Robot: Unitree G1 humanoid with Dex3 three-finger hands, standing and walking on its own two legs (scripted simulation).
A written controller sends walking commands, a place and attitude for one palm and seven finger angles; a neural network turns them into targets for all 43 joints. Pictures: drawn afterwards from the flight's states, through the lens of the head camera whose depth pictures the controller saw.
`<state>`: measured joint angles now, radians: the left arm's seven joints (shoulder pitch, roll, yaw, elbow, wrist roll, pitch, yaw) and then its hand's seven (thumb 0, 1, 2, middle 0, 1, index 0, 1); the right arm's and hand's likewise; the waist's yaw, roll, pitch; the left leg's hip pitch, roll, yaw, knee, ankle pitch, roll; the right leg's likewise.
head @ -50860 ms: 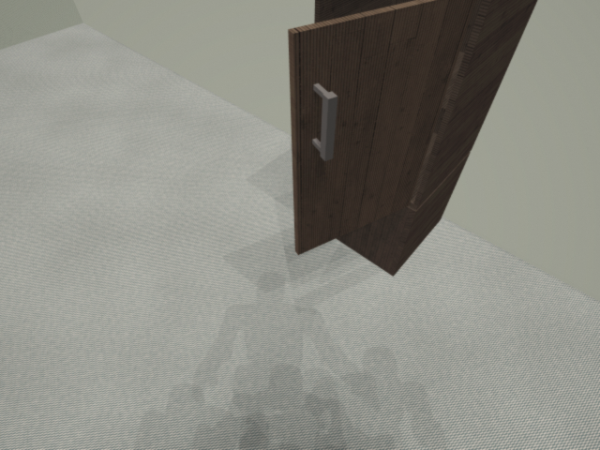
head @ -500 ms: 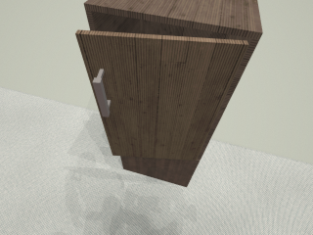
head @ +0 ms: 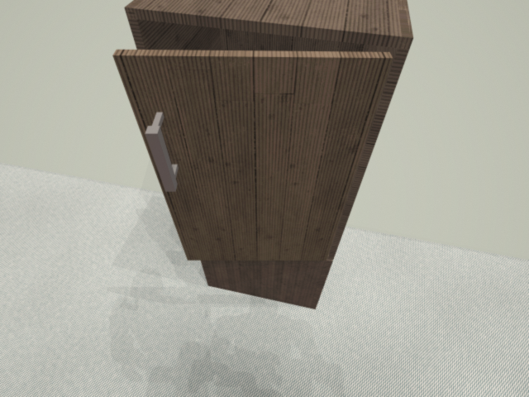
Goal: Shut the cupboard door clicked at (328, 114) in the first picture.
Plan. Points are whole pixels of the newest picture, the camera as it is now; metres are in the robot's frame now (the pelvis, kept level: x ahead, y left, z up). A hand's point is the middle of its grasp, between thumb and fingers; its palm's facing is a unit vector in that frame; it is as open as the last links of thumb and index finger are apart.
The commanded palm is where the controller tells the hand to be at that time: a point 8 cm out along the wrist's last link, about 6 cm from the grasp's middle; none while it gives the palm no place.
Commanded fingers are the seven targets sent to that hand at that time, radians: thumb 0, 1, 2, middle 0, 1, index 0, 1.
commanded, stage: come to a stop and stand still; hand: left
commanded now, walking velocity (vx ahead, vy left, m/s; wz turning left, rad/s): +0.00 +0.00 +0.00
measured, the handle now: (165, 153) +0.47 +0.20 +0.09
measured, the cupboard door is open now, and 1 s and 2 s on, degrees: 13 13 13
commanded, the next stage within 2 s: look again from close up in 0.38 s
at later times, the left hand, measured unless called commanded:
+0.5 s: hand out of the picture -0.01 +0.21 -0.16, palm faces -0.02 -0.97 -0.25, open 7.4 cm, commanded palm none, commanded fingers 0.00 0.90 0.90 -0.20 -0.30 -0.20 -0.30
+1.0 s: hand out of the picture +0.06 +0.20 -0.16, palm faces -0.01 -0.97 -0.26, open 7.4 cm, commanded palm none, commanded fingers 0.00 0.90 0.90 -0.20 -0.30 -0.20 -0.30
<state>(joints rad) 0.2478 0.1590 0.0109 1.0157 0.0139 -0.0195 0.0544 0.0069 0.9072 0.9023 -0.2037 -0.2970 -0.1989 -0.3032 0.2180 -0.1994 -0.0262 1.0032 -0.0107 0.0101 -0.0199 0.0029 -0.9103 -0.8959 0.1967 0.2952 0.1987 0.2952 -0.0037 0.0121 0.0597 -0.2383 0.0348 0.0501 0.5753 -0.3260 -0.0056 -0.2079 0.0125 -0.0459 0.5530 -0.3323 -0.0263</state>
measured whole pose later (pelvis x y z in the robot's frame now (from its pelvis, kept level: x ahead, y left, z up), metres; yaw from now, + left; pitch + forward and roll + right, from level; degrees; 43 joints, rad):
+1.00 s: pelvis +0.01 -0.01 +0.01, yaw +0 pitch +0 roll +1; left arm 0.17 0.23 -0.01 1.09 0.01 -0.02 0.01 0.01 0.90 0.90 -0.20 -0.30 -0.20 -0.30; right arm 0.16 -0.23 0.01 1.11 -0.01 -0.03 -0.02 0.00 -0.91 -0.90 0.20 0.30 0.20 0.30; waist 0.01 0.00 0.04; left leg -0.16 0.02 0.06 0.40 -0.24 -0.01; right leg -0.17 0.00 -0.04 0.45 -0.29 -0.03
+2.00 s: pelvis -0.04 +0.02 -0.05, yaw -1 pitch +8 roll -2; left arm 0.47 0.21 0.16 -0.15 -0.27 -0.32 -0.15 0.02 0.90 0.90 -0.87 -1.03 -0.87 -1.03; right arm 0.31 -0.24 0.02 0.56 0.02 -0.29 -0.07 0.01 -0.90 -0.90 0.20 0.30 0.20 0.30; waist 0.00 0.03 -0.09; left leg -0.70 -0.01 -0.04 1.00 -0.45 0.01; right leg -0.67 -0.01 -0.04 0.97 -0.45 0.00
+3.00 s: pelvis -0.02 +0.00 -0.02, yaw -1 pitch +2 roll +0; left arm 0.31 0.21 0.19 -0.16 -0.28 -0.12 -0.16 0.02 0.89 0.90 -1.30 -1.50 -1.30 -1.50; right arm 0.26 -0.25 0.04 0.59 0.04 -0.26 -0.08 0.01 -0.90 -0.90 0.20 0.30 0.20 0.30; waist 0.04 0.05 -0.06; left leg -0.40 0.00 -0.04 0.73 -0.36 -0.02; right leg -0.38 0.01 -0.04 0.73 -0.38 -0.02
